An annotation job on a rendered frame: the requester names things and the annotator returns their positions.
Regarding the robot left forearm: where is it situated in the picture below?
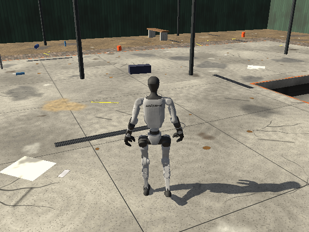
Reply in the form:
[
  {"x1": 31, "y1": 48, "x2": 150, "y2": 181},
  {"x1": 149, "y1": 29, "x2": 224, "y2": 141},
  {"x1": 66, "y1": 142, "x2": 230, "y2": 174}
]
[{"x1": 125, "y1": 117, "x2": 135, "y2": 137}]

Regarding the robot right upper arm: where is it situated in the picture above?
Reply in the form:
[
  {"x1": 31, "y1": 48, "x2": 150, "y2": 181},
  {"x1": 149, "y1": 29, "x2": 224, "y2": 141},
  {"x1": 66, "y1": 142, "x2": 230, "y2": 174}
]
[{"x1": 164, "y1": 97, "x2": 178, "y2": 124}]

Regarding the right robot hand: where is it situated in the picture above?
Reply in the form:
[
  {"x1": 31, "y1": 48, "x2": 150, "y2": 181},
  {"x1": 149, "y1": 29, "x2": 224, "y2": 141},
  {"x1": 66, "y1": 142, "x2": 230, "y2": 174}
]
[{"x1": 173, "y1": 132, "x2": 184, "y2": 142}]

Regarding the left robot hand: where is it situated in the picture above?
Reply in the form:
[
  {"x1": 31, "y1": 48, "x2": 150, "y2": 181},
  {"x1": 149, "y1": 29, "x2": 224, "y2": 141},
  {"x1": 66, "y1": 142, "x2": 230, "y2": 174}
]
[{"x1": 124, "y1": 135, "x2": 135, "y2": 146}]

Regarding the robot left upper arm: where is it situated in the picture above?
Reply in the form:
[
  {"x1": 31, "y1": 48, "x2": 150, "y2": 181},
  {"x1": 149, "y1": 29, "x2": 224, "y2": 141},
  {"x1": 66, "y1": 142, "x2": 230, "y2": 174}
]
[{"x1": 130, "y1": 98, "x2": 144, "y2": 125}]

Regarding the robot right forearm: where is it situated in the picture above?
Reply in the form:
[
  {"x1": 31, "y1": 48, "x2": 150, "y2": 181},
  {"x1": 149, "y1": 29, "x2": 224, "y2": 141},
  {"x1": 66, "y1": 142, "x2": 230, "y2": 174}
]
[{"x1": 173, "y1": 117, "x2": 183, "y2": 134}]

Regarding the robot left thigh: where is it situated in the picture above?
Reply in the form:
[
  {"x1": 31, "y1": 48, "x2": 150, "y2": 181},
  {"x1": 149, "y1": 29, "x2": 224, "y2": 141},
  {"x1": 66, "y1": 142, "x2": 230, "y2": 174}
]
[{"x1": 138, "y1": 135, "x2": 150, "y2": 167}]

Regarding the robot head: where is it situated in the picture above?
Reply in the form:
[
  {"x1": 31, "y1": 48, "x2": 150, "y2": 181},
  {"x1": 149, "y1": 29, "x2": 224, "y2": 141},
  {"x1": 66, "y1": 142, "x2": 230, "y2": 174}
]
[{"x1": 146, "y1": 76, "x2": 162, "y2": 100}]

